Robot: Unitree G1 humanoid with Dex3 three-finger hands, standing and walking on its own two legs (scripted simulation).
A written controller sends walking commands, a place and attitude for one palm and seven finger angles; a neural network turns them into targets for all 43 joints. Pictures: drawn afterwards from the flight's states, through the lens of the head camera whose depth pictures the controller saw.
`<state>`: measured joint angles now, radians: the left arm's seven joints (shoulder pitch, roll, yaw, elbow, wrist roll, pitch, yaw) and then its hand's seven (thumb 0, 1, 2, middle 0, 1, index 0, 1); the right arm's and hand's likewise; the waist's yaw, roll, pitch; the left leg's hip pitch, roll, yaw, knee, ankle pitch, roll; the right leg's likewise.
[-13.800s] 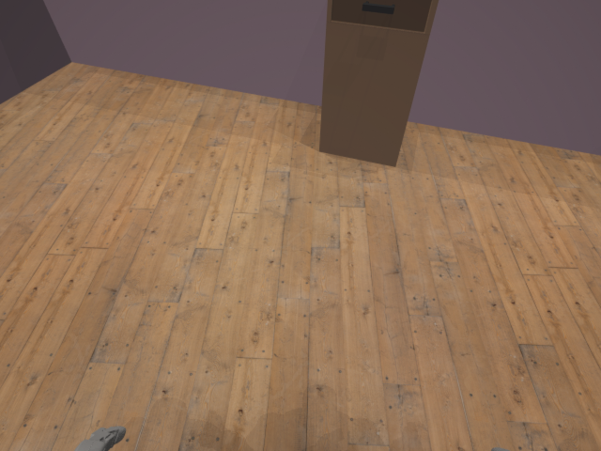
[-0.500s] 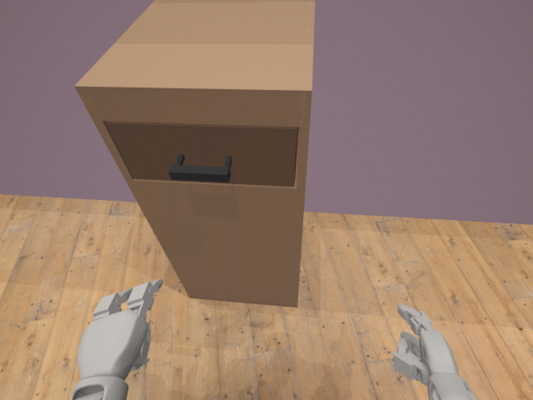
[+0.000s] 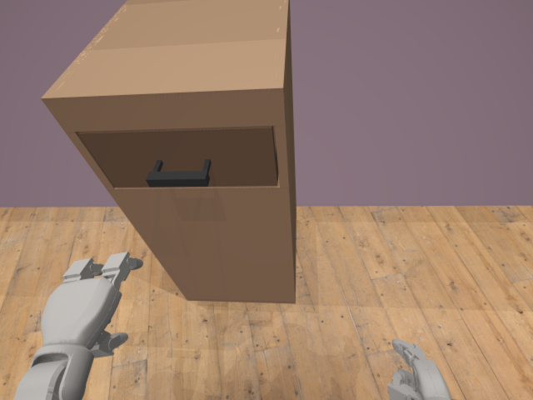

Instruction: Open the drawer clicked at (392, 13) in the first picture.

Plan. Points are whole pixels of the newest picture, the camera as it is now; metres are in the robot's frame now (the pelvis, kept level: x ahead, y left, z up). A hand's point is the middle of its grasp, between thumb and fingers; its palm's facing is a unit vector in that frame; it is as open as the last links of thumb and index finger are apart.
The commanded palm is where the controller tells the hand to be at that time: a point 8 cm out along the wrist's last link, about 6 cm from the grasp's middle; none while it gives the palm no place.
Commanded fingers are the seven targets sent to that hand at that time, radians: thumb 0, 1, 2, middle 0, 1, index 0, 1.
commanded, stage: raise the hand with hooked fingers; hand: left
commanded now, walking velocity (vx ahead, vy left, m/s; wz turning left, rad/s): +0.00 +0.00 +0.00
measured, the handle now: (180, 171) +0.52 +0.23 +0.02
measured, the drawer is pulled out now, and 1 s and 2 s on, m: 0.00 0.00 0.00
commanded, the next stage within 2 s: move the hooked fingers above the handle in 1.04 s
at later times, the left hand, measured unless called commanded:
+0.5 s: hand (74, 240) +0.29 +0.29 +0.12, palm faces +0.12 -0.08 -0.99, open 13.6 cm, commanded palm +0.27 +0.30 +0.17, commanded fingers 0.00 -0.50 0.30 -0.30 -1.20 -0.30 -1.20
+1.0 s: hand (57, 241) +0.28 +0.30 +0.13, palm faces +0.09 -0.09 -0.99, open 13.8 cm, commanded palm +0.26 +0.30 +0.19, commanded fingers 0.00 -0.50 0.30 -0.30 -1.20 -0.30 -1.20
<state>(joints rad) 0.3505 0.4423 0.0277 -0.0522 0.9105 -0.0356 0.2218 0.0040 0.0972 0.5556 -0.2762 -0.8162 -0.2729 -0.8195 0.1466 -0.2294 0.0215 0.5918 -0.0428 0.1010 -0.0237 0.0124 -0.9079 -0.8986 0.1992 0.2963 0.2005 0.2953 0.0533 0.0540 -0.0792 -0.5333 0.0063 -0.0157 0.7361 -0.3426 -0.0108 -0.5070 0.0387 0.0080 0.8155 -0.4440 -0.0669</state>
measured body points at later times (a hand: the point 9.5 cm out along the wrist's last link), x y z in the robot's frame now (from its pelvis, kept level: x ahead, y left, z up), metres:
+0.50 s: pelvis +0.01 +0.06 +0.02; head +0.01 +0.03 +0.47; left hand +0.28 +0.30 +0.17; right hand +0.23 -0.15 -0.07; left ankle +0.02 +0.16 -0.71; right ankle -0.02 -0.07 -0.71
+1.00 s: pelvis -0.02 +0.06 +0.03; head +0.00 +0.03 +0.48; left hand +0.27 +0.30 +0.19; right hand +0.16 -0.17 -0.09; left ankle +0.02 +0.16 -0.71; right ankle -0.02 -0.07 -0.71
